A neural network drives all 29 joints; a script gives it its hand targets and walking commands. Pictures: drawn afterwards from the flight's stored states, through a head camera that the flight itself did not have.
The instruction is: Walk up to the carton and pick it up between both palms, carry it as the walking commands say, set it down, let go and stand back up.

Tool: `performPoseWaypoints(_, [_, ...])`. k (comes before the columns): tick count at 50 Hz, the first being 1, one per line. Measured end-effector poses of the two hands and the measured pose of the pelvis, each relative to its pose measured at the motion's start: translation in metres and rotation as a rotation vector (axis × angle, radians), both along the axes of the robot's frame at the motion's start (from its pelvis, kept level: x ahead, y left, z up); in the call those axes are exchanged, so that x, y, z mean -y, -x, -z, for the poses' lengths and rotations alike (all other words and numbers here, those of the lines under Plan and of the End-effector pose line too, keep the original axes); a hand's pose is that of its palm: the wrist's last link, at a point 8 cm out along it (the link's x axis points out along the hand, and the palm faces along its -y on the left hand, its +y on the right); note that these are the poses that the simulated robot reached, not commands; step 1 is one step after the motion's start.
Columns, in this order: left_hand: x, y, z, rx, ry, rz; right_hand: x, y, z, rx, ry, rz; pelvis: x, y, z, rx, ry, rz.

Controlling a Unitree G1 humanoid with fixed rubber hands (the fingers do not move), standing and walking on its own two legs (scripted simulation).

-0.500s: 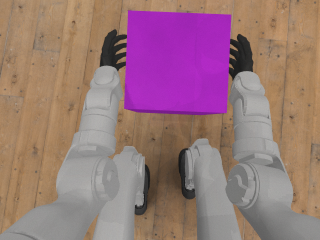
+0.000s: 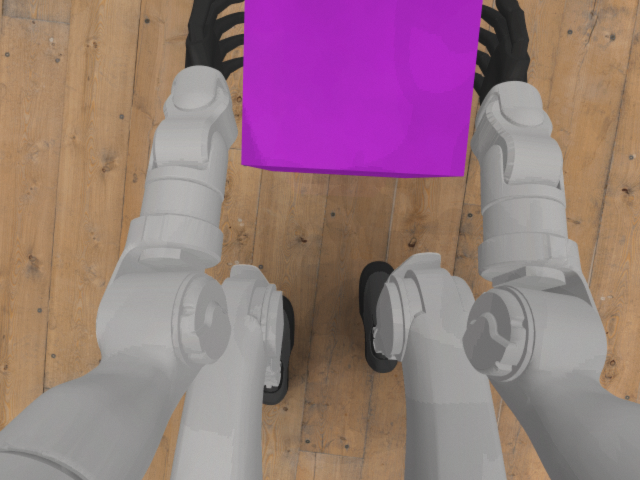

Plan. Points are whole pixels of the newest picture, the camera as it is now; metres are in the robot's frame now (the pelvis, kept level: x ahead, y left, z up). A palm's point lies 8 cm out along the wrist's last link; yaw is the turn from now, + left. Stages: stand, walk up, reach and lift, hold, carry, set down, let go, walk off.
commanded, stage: set down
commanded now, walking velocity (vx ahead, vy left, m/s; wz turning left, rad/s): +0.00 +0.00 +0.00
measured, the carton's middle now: (349, 90) +0.52 -0.06 -0.20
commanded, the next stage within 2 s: none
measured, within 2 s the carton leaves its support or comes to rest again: rests again in 1.44 s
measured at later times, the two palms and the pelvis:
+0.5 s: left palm (234, 81) +0.54 +0.08 -0.20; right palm (481, 74) +0.52 -0.22 -0.19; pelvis +0.00 +0.00 -0.05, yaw -1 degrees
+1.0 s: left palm (234, 88) +0.54 +0.09 -0.22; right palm (476, 77) +0.52 -0.22 -0.20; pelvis -0.01 +0.00 -0.06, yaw +0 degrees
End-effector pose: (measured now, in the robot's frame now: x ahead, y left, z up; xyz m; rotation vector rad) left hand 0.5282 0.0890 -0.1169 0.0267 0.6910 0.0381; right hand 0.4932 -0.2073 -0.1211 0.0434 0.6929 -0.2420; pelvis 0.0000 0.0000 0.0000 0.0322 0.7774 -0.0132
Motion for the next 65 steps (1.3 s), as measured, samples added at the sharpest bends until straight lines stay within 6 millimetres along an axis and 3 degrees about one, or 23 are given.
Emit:
performPoseWaypoints(11, [0.001, -0.008, 0.041, -0.013, 0.0, 0.003, 0.002, -0.009, 0.04, -0.015, 0.005, -0.011, -0.001, 0.002, 0.024, 0.02, 0.004, -0.006])
performPoseWaypoints(25, [0.007, -0.015, 0.086, -0.032, -0.002, 0.009, 0.009, -0.031, 0.068, -0.04, 0.037, -0.047, -0.004, 0.001, 0.048, 0.046, 0.011, 0.001])
performPoseWaypoints(65, [0.005, -0.013, 0.11, -0.05, 0.022, 0.05, 0.012, -0.033, 0.09, -0.066, 0.02, -0.054, -0.003, 0.004, 0.067, 0.102, 0.023, -0.02])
